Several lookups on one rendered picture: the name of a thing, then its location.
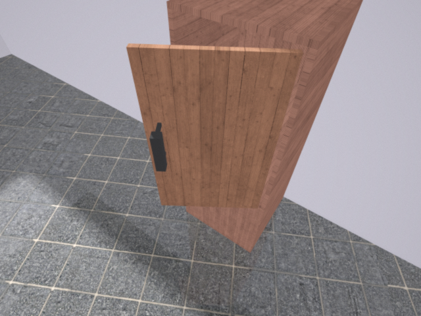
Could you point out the cupboard door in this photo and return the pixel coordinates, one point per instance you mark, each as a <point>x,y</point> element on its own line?
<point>221,110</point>

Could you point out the handle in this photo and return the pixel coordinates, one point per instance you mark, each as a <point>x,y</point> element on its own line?
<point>157,146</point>

